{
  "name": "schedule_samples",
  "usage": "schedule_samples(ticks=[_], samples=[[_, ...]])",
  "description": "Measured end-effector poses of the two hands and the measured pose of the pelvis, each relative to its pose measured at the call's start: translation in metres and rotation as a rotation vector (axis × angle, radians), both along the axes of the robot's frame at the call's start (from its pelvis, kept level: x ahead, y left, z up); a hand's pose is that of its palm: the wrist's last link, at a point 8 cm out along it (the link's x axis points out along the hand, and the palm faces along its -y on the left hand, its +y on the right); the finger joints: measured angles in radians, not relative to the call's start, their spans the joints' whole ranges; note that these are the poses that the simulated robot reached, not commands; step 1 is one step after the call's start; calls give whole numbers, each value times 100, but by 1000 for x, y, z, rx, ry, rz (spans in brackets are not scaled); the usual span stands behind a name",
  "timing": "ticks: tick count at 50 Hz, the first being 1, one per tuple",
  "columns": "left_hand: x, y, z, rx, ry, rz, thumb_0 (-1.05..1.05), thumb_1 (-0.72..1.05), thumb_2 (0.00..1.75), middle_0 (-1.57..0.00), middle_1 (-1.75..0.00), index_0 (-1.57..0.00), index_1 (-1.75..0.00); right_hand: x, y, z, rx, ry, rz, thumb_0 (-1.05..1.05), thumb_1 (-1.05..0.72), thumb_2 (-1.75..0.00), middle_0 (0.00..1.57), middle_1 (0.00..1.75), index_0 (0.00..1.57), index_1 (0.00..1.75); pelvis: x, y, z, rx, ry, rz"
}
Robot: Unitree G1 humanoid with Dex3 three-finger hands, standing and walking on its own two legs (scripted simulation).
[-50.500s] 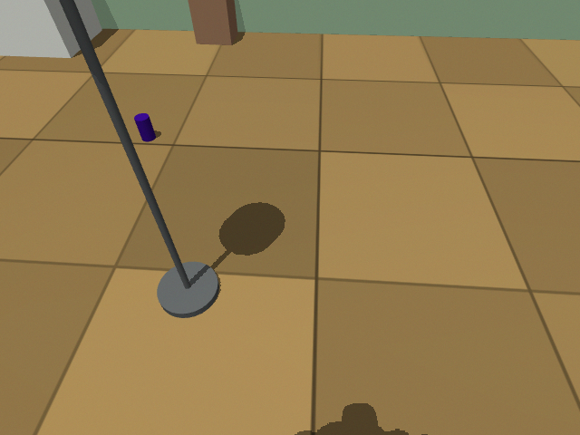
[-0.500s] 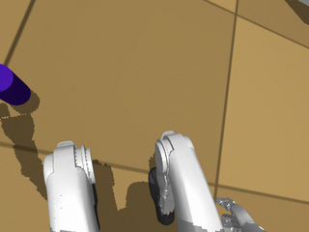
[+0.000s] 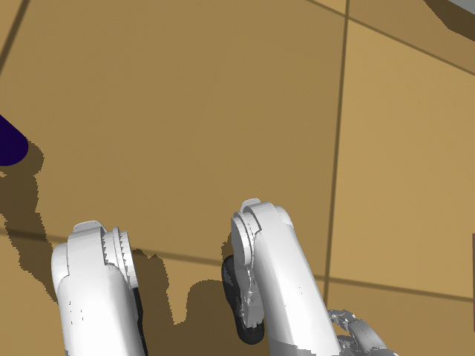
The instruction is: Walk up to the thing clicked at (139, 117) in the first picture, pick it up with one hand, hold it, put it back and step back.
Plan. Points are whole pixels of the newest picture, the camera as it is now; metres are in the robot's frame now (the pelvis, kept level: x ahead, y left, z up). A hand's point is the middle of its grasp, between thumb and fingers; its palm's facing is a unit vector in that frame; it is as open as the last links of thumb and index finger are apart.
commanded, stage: rise first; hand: left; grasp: from above
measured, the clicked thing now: out of the picture +0.49 +0.38 -0.27
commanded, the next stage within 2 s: none
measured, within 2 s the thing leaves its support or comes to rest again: neither
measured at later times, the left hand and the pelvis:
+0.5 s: hand out of the picture +0.44 +0.42 -0.13, palm faces -0.43 -0.11 -0.89, open 14.2 cm; pelvis +0.00 +0.00 +0.00, yaw +0 degrees
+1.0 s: hand out of the picture +0.44 +0.42 -0.14, palm faces -0.43 -0.10 -0.90, open 14.1 cm; pelvis +0.00 +0.00 +0.00, yaw -1 degrees
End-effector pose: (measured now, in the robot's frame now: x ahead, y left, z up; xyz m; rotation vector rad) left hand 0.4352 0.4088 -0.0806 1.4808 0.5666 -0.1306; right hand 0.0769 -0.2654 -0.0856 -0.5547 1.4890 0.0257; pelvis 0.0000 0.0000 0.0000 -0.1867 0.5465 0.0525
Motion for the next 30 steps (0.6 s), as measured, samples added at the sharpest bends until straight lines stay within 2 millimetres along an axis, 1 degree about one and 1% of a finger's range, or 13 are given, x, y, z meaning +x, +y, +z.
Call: schedule_samples(ticks=[9, 17, 30], samples=[[6, 3, -3, 9, 8, 7, 0, -57, 102, -8, -104, -8, -106, -4, 0, -2, -1, 14, -3, 0, -92, -90, 20, 29, 20, 30, 1, 0, -3, -3, 1, -1], [11, 8, 3, 12, -5, 15, 0, -57, 102, -8, -104, -8, -106, -2, 1, 0, -5, 19, -1, 0, -92, -90, 20, 29, 20, 30, 2, 1, -2, -8, 5, -1], [6, 13, 9, -2, 13, 14, 0, -57, 101, -9, -104, -9, -105, 3, 2, 7, -9, 1, 14, 0, -92, -90, 20, 29, 20, 30, 0, 3, 2, -13, -4, 0]])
